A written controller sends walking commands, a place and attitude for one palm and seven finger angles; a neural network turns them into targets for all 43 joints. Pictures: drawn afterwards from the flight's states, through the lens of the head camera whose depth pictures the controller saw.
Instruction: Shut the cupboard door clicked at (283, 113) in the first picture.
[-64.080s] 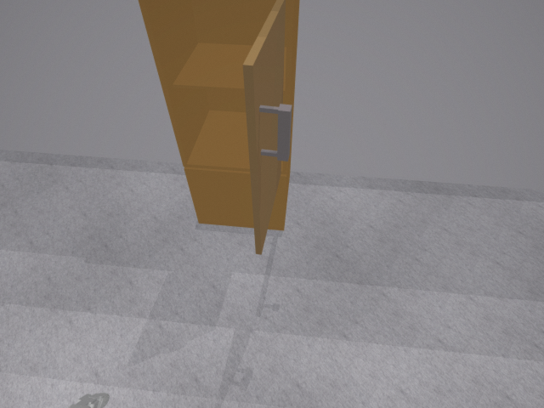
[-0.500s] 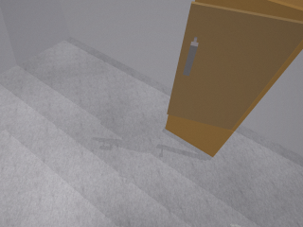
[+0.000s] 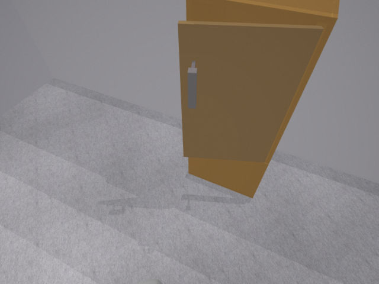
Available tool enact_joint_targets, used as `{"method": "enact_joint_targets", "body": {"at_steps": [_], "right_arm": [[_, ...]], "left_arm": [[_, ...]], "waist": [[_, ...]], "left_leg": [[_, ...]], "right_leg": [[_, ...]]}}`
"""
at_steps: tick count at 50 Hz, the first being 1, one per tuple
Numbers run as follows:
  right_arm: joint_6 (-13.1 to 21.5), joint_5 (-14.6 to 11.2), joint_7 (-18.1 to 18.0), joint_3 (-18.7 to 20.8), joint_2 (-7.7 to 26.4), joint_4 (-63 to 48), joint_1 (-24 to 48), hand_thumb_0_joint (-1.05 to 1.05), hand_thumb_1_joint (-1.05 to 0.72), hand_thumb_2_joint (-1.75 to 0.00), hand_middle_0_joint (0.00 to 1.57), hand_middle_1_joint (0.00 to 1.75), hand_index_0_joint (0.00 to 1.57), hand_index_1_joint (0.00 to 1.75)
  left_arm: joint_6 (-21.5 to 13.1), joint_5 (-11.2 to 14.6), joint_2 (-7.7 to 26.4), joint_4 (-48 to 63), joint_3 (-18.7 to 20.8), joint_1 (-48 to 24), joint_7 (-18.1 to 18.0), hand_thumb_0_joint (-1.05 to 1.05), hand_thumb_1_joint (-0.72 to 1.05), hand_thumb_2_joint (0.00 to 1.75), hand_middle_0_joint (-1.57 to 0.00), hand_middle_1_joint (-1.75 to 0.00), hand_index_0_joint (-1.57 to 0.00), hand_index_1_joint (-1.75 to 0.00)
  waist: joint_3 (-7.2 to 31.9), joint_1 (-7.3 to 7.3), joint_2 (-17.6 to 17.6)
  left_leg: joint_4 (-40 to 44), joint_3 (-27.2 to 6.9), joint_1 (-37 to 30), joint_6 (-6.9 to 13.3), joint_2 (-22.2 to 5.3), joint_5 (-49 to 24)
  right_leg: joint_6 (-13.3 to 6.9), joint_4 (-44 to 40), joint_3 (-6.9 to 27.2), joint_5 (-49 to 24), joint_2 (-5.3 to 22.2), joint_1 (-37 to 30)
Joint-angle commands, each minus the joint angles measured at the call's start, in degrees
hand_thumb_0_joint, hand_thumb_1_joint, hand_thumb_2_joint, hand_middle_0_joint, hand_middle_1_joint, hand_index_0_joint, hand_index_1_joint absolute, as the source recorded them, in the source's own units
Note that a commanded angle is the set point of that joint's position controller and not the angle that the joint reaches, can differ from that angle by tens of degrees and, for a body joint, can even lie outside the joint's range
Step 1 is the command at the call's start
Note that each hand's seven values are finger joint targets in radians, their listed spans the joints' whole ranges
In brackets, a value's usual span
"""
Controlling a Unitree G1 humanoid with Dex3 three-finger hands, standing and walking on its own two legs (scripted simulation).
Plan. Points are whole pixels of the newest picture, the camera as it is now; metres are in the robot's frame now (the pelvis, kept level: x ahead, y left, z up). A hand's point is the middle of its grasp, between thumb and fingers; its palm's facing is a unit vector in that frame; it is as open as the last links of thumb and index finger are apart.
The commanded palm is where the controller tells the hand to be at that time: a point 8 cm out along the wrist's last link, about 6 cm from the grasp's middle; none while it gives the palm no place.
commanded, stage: take the last steps up to it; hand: left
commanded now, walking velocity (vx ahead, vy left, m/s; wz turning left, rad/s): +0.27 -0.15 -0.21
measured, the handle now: (192, 84) +0.65 +0.02 +0.04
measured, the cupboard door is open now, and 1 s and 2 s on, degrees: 19 19 19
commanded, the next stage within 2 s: come to a stop and stand still in 0.44 s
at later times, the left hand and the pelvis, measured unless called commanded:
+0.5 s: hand (148, 236) +0.26 +0.13 -0.17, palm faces -0.19 -0.96 -0.18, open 7.4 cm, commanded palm none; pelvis +0.13 -0.05 +0.00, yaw -8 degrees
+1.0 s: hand (158, 232) +0.28 +0.11 -0.17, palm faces -0.03 -0.97 -0.24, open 7.3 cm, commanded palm none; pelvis +0.20 -0.09 +0.00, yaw -6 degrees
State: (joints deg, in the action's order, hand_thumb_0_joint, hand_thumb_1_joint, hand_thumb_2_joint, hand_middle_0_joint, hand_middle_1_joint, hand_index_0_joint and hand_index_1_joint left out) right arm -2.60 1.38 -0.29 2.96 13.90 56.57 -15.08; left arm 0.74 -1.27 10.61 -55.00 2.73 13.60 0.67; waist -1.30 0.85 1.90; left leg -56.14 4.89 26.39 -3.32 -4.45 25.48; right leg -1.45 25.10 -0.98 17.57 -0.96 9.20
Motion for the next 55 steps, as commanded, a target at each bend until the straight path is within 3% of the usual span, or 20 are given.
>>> {"method": "enact_joint_targets", "body": {"at_steps": [1,4,5,6,7,10,14,23,26,27,28,29,32,37,46,50,51,52,53,55], "right_arm": [[2.92,0.12,0.15,0.62,2.37,-6.38,4.16,0.00,-0.90,-0.90,0.20,0.30,0.20,0.30],[4.10,0.24,-0.72,0.41,3.17,-3.83,-3.77,0.00,-0.90,-0.90,0.20,0.30,0.20,0.30],[4.79,0.52,-1.23,0.96,6.33,-1.98,-8.90,0.00,-0.90,-0.90,0.20,0.30,0.20,0.30],[5.25,1.54,-1.66,2.58,12.90,-0.78,-14.76,0.00,-0.90,-0.90,0.20,0.30,0.20,0.30],[4.87,1.56,-2.41,2.45,15.69,-1.29,-17.35,0.00,-0.90,-0.90,0.20,0.30,0.20,0.30],[5.14,1.02,-2.65,0.66,9.10,-3.14,-7.38,0.00,-0.90,-0.90,0.20,0.30,0.20,0.30],[6.11,0.78,-2.71,0.30,7.39,-1.85,-6.62,0.00,-0.90,-0.90,0.20,0.30,0.20,0.30],[4.74,0.97,-1.55,1.75,7.70,1.57,-8.27,0.00,-0.90,-0.90,0.20,0.30,0.20,0.30],[4.34,0.33,-1.21,1.75,7.08,1.84,-6.54,0.00,-0.90,-0.90,0.20,0.30,0.20,0.30],[4.47,-0.35,-0.64,1.13,4.49,1.38,-6.58,0.00,-0.90,-0.90,0.20,0.30,0.20,0.30],[4.28,-1.02,-0.79,-0.04,-0.24,-0.28,-7.24,0.00,-0.90,-0.90,0.20,0.30,0.20,0.30],[3.53,-1.39,-1.53,-0.30,0.55,-1.07,-5.37,0.00,-0.90,-0.90,0.20,0.30,0.20,0.30],[2.26,-1.44,-1.80,-0.83,-0.34,2.12,-7.20,0.00,-0.90,-0.90,0.20,0.30,0.20,0.30],[-0.55,-1.04,-0.94,-0.17,0.08,0.86,-3.56,0.00,-0.90,-0.90,0.20,0.30,0.20,0.30],[-0.91,-0.89,0.09,0.89,1.06,-4.93,4.11,0.00,-0.90,-0.90,0.20,0.30,0.20,0.30],[0.44,-0.72,0.06,0.35,1.40,-4.15,0.48,0.00,-0.90,-0.90,0.20,0.30,0.20,0.30],[1.14,-0.55,0.12,0.62,4.01,-4.04,-0.06,0.00,-0.90,-0.90,0.20,0.30,0.20,0.30],[1.61,-0.02,-0.14,0.95,8.25,-5.35,1.55,0.00,-0.90,-0.90,0.20,0.30,0.20,0.30],[1.19,0.35,-0.61,0.84,9.55,-6.45,4.45,0.00,-0.90,-0.90,0.20,0.30,0.20,0.30],[1.96,0.52,-1.97,0.27,8.21,-5.98,5.61,0.00,-0.90,-0.90,0.20,0.30,0.20,0.30]], "left_arm": [[-1.62,-0.56,11.36,1.57,2.73,0.39,-0.53,0.00,0.90,0.90,-0.20,-0.30,-0.20,-0.30],[-1.16,0.18,11.04,1.36,2.85,-1.98,0.12,0.00,0.90,0.90,-0.20,-0.30,-0.20,-0.30],[-0.97,0.50,8.38,1.55,2.35,-1.45,0.37,0.00,0.90,0.90,-0.20,-0.30,-0.20,-0.30],[-0.89,0.69,4.32,2.36,1.52,0.68,0.96,0.00,0.90,0.90,-0.20,-0.30,-0.20,-0.30],[-0.85,0.09,6.44,4.89,1.43,-2.58,1.21,0.00,0.90,0.90,-0.20,-0.30,-0.20,-0.30],[0.25,-1.04,6.93,3.12,2.69,-4.31,1.96,0.00,0.90,0.90,-0.20,-0.30,-0.20,-0.30],[1.18,-0.48,4.64,1.39,2.26,-1.50,2.39,0.00,0.90,0.90,-0.20,-0.30,-0.20,-0.30],[0.34,-0.32,3.70,3.02,1.04,-8.56,2.35,0.00,0.90,0.90,-0.20,-0.30,-0.20,-0.30],[-0.95,-0.53,7.29,-0.15,2.00,1.82,1.82,0.00,0.90,0.90,-0.20,-0.30,-0.20,-0.30],[-1.92,-0.88,11.72,-2.42,3.05,9.38,1.04,0.00,0.90,0.90,-0.20,-0.30,-0.20,-0.30],[-2.54,-0.46,15.92,-3.87,3.70,13.57,0.06,0.00,0.90,0.90,-0.20,-0.30,-0.20,-0.30],[-2.75,0.31,14.39,-3.16,3.00,10.66,-0.86,0.00,0.90,0.90,-0.20,-0.30,-0.20,-0.30],[-2.42,0.17,8.73,-0.44,0.94,-1.02,-2.69,0.00,0.90,0.90,-0.20,-0.30,-0.20,-0.30],[-1.73,0.12,8.86,-0.27,1.40,-2.03,-3.15,0.00,0.90,0.90,-0.20,-0.30,-0.20,-0.30],[-0.93,-0.82,10.47,1.86,2.62,-2.73,-3.30,0.00,0.90,0.90,-0.20,-0.30,-0.20,-0.30],[-0.30,-0.33,10.81,1.74,2.49,-2.83,-2.70,0.00,0.90,0.90,-0.20,-0.30,-0.20,-0.30],[0.09,-0.20,8.97,1.94,1.96,-1.91,-2.54,0.00,0.90,0.90,-0.20,-0.30,-0.20,-0.30],[0.52,0.25,5.95,2.46,1.22,0.46,-2.38,0.00,0.90,0.90,-0.20,-0.30,-0.20,-0.30],[0.82,0.27,5.73,2.66,0.89,-0.02,-2.49,0.00,0.90,0.90,-0.20,-0.30,-0.20,-0.30],[1.78,0.08,6.15,1.75,1.06,-0.94,-2.41,0.00,0.90,0.90,-0.20,-0.30,-0.20,-0.30]], "waist": [[-0.79,-0.79,-10.14],[0.34,3.04,-8.51],[2.11,5.02,-1.37],[5.27,6.39,16.31],[3.88,7.71,12.64],[-5.52,2.38,7.21],[-0.20,0.56,5.84],[-1.74,1.94,9.68],[2.30,-3.42,3.14],[7.51,-6.95,-7.00],[11.57,-7.05,-17.85],[10.75,-5.94,-13.75],[9.07,-0.93,-8.91],[5.66,-1.09,-8.34],[5.25,-1.58,-11.16],[5.52,0.34,-11.07],[6.60,0.09,-3.72],[6.28,-1.17,9.90],[4.13,-1.13,9.08],[3.79,-1.12,11.17]], "left_leg": [[10.80,0.63,1.02,0.31,-0.01,-1.44],[26.55,3.90,-15.06,0.57,2.23,-11.97],[32.40,-1.75,-25.44,1.52,-1.82,-11.00],[38.37,-24.36,-33.55,6.96,-18.27,-5.15],[43.89,-34.33,-30.38,12.50,-26.96,-0.30],[46.29,-21.27,-15.19,8.72,-20.90,-3.43],[42.86,-5.43,-20.54,8.34,-16.31,-22.74],[38.65,2.18,-20.12,8.14,-14.82,-30.09],[25.35,4.44,-13.33,5.17,-11.18,-30.54],[12.35,7.90,-3.95,2.89,-5.67,-19.75],[-3.71,5.57,4.15,1.54,2.52,12.50],[-7.41,-2.55,3.75,1.72,0.31,13.09],[-4.80,-5.34,-1.46,0.92,-1.17,5.48],[-2.10,-4.47,-1.42,-0.11,2.71,0.39],[6.69,-5.61,-3.67,0.37,3.12,-0.83],[28.99,-2.97,-16.40,1.27,3.60,-14.33],[33.67,-7.80,-20.83,2.80,-1.49,-20.64],[36.51,-17.65,-18.38,7.65,-11.82,-32.92],[38.09,-18.91,-11.39,12.56,-15.19,-33.72],[37.01,-17.41,-14.95,13.36,-11.93,-45.46]], "right_leg": [[-11.08,-10.01,12.62,-7.08,13.20,-0.25],[-7.79,-3.78,9.70,-4.49,8.79,6.68],[-5.38,5.71,7.59,-1.92,5.60,13.68],[-1.40,23.43,0.83,10.05,-1.38,25.51],[-0.82,35.90,2.60,16.35,-0.79,29.40],[0.62,45.48,5.37,3.18,4.72,30.25],[2.34,40.14,3.14,-3.15,4.65,28.40],[1.37,14.17,-4.69,-7.41,3.34,17.50],[-0.35,2.42,-5.16,-10.88,0.93,-3.23],[-2.92,-0.69,3.43,-13.79,9.20,-16.01],[-8.08,-4.05,18.64,-29.83,22.72,-20.61],[-10.35,-4.08,17.07,-42.69,23.63,-14.89],[-9.98,-0.88,8.60,-56.10,20.27,-6.50],[-9.77,-3.62,6.86,-53.51,20.26,-1.56],[-10.48,-3.71,7.32,-39.33,20.77,0.87],[-5.00,0.28,5.43,-24.08,16.26,5.67],[-1.90,5.32,2.62,-13.61,12.03,9.07],[1.82,9.68,-2.14,1.21,5.75,10.70],[2.36,16.12,-1.43,11.70,3.55,8.55],[2.28,26.04,2.89,12.16,2.09,12.45]]}}
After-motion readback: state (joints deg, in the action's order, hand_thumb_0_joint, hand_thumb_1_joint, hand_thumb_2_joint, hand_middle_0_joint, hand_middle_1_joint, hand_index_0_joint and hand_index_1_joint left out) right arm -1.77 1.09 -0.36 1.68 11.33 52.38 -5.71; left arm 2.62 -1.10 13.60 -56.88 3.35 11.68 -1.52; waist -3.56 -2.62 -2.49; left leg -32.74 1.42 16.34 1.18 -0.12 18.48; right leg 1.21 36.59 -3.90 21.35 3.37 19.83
